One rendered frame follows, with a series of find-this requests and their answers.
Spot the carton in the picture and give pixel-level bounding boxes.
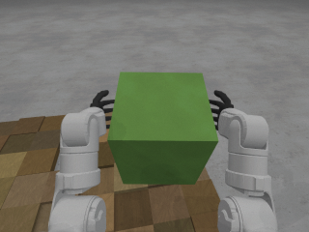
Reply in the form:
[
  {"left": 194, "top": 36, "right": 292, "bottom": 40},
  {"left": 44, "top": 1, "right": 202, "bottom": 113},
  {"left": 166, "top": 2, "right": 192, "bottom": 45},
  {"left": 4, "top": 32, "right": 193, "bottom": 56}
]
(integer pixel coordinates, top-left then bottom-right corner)
[{"left": 107, "top": 72, "right": 219, "bottom": 185}]

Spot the robot right forearm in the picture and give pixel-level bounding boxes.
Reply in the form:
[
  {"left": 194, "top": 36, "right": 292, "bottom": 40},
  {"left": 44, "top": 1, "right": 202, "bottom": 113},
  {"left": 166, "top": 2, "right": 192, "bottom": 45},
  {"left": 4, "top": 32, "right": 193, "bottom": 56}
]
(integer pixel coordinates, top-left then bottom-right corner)
[{"left": 217, "top": 107, "right": 278, "bottom": 232}]

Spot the robot left hand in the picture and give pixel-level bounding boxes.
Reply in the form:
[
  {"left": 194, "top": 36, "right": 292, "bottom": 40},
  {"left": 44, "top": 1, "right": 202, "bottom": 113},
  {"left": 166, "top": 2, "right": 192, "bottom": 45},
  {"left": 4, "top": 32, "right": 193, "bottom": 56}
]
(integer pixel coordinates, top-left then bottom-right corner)
[{"left": 90, "top": 90, "right": 115, "bottom": 130}]

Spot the left robot upper arm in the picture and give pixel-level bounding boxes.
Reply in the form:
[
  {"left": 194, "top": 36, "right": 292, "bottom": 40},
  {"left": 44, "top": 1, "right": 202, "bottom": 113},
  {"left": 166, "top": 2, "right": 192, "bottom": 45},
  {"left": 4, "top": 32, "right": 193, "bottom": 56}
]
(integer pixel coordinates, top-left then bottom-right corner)
[{"left": 48, "top": 195, "right": 106, "bottom": 232}]

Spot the robot right hand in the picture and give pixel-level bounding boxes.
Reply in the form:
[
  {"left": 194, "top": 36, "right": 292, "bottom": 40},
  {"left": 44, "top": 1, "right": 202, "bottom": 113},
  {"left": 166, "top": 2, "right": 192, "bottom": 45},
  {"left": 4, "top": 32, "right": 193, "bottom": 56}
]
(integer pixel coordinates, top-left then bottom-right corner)
[{"left": 209, "top": 90, "right": 234, "bottom": 131}]

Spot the robot left forearm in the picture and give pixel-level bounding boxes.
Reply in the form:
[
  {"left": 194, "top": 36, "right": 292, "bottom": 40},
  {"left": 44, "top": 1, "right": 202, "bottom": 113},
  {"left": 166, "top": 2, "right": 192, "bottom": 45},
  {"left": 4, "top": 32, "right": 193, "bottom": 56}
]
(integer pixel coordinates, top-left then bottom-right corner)
[{"left": 47, "top": 106, "right": 107, "bottom": 231}]

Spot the right robot upper arm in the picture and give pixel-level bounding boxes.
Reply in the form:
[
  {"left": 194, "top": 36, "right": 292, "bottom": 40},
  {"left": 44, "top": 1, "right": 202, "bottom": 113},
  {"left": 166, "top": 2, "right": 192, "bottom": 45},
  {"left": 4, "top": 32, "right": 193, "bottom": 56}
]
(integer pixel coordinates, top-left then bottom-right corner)
[{"left": 217, "top": 195, "right": 277, "bottom": 232}]

